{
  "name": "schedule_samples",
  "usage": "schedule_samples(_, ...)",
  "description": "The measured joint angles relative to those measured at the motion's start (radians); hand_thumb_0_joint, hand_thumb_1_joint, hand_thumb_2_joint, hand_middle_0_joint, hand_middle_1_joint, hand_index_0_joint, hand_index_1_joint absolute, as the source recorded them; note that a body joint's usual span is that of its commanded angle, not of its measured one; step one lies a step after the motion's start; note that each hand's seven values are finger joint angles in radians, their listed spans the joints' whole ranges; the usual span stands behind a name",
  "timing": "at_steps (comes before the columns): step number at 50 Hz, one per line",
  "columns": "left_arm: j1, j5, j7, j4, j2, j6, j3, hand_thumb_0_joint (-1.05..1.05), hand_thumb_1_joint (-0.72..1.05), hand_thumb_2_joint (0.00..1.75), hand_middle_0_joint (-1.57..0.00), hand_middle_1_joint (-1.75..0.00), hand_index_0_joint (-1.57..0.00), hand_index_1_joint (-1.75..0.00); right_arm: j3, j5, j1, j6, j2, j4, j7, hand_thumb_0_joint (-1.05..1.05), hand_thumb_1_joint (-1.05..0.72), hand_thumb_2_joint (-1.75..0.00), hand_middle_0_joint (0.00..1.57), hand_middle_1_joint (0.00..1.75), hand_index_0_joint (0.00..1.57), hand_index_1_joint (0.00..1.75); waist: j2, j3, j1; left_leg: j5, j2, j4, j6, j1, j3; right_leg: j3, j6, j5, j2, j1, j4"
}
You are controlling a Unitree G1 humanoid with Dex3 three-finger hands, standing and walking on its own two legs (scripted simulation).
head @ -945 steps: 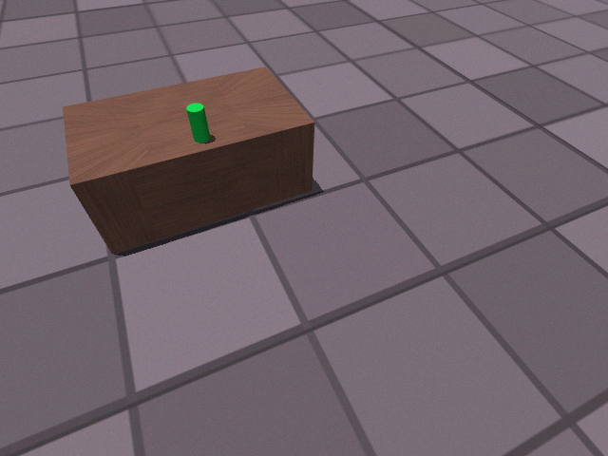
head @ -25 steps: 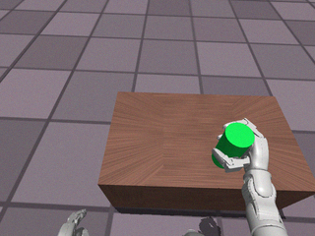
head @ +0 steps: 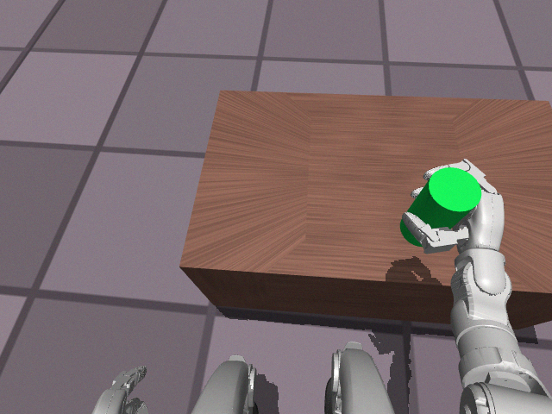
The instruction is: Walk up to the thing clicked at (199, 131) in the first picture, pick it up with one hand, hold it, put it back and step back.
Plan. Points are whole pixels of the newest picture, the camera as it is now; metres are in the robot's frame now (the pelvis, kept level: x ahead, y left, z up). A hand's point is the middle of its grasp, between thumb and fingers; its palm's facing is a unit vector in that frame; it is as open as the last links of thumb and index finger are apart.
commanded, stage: crouch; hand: right
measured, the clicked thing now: (435, 211) +0.40 -0.21 +0.01
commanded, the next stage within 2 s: lower in 0.70 s
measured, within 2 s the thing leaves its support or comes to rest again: rests again in 1.66 s
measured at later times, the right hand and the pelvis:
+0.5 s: hand (425, 214) +0.43 -0.23 -0.06, palm faces +0.18 +0.98 +0.01, open 9.1 cm; pelvis -0.02 +0.00 -0.07, yaw +2 degrees
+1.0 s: hand (417, 222) +0.45 -0.23 -0.11, palm faces +0.17 +0.98 +0.01, open 9.1 cm; pelvis -0.02 +0.00 -0.11, yaw +3 degrees
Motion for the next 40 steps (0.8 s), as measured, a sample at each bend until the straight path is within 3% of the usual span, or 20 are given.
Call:
schedule_samples(12,0.003,0.012,-0.021,0.01,-0.013,0.012,-0.014,0.01,0.91,0.91,-0.19,-0.3,-0.2,-0.3,-0.067,-0.016,-0.101,0.008,-0.039,0.068,0.01,0.01,0.33,-1.17,0.74,1.13,0.78,1.14,-0.016,-0.023,0.017,-0.041,-0.007,0.153,-0.003,-0.194,0.011,0.02,-0.006,-0.037,-0.006,-0.207,0.16)
schedule_samples(24,-0.022,0.02,-0.029,0.001,-0.007,0.018,-0.017,0.0,0.9,0.91,-0.19,-0.3,-0.2,-0.3,-0.101,-0.04,-0.174,0.016,-0.088,0.115,0.017,0.01,0.33,-1.17,0.74,1.13,0.78,1.14,-0.016,-0.039,0.03,-0.066,-0.011,0.256,-0.002,-0.318,0.025,0.042,-0.005,-0.055,-0.007,-0.342,0.266)
schedule_samples(40,-0.046,0.023,-0.029,-0.003,0.001,0.019,-0.014,0.0,0.89,0.91,-0.19,-0.3,-0.2,-0.3,-0.138,-0.036,-0.213,0.038,-0.13,0.12,0.052,0.01,0.33,-1.17,0.74,1.13,0.78,1.14,-0.019,-0.048,0.034,-0.096,-0.02,0.354,0.001,-0.432,0.036,0.061,-0.002,-0.081,-0.014,-0.463,0.366)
